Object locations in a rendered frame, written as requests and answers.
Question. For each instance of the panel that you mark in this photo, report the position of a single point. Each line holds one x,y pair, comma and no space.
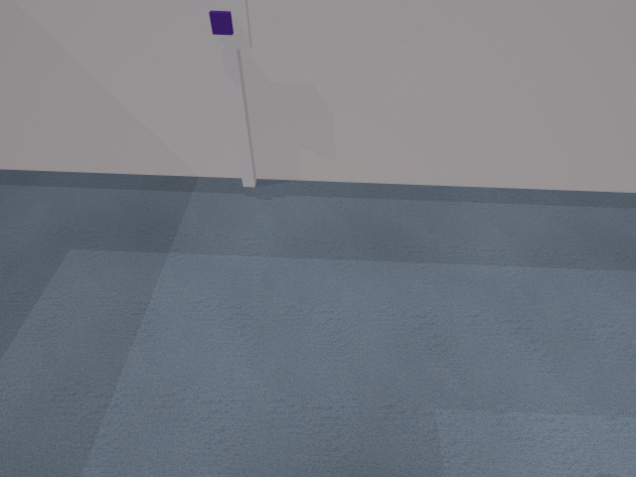
230,46

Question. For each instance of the button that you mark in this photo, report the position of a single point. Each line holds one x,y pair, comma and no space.
221,22

